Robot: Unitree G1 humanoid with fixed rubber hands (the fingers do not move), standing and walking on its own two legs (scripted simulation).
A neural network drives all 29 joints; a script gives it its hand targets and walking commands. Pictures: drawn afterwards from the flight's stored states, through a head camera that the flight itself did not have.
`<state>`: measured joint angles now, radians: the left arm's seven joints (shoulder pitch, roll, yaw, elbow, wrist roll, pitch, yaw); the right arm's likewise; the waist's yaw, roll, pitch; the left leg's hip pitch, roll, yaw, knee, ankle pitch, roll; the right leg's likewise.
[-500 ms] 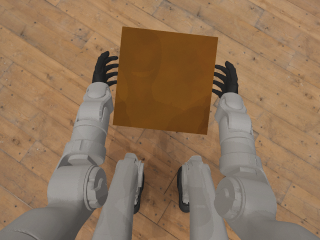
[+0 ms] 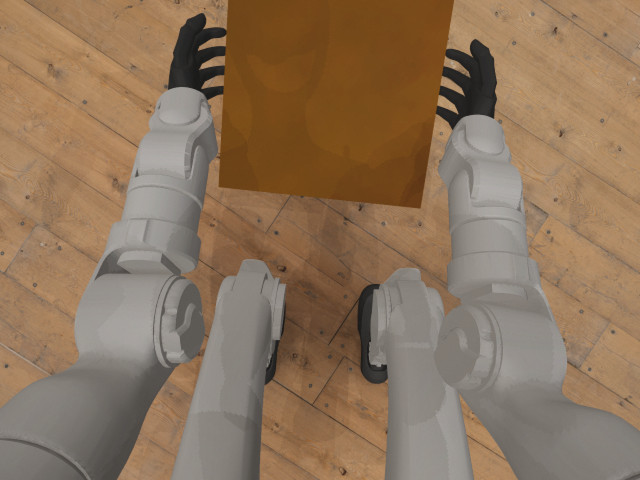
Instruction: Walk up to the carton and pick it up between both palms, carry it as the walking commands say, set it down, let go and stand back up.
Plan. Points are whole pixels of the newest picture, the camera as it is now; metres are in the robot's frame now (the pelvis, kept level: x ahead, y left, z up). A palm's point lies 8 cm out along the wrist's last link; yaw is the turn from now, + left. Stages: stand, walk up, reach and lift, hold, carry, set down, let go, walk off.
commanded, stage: set down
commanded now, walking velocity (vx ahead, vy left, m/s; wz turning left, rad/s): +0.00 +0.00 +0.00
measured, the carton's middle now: (329, 100) +0.53 +0.02 -0.18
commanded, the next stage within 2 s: none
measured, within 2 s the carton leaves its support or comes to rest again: neither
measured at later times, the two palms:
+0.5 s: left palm (214, 101) +0.52 +0.17 -0.20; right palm (439, 129) +0.51 -0.13 -0.20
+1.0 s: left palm (225, 101) +0.55 +0.18 -0.27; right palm (429, 122) +0.54 -0.14 -0.27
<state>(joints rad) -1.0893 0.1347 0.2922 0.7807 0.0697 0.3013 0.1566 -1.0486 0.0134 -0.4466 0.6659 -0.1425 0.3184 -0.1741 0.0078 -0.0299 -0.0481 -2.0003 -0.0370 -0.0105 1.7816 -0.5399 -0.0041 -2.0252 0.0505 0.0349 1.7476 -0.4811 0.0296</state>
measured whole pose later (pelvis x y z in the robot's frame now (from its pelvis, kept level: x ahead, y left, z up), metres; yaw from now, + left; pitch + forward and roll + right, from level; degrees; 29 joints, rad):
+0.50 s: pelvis -0.03 +0.01 -0.06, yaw +0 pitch +27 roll -1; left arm -1.43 0.25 0.18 0.82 -0.07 0.31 0.24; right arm -1.33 -0.14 -0.38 0.69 0.01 0.32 -0.26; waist 0.02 -0.02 0.53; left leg -1.92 -0.05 0.00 2.03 -0.59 0.01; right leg -1.94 0.06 0.04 2.00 -0.53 0.05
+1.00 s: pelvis -0.01 +0.00 -0.10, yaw +0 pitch +31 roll -2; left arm -1.57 0.36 0.10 1.04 -0.12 0.24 0.13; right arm -1.49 -0.24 -0.31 0.95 0.08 0.23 -0.18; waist 0.01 -0.03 0.52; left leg -2.09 -0.06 -0.02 2.17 -0.62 0.00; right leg -2.10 0.06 0.02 2.12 -0.56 0.05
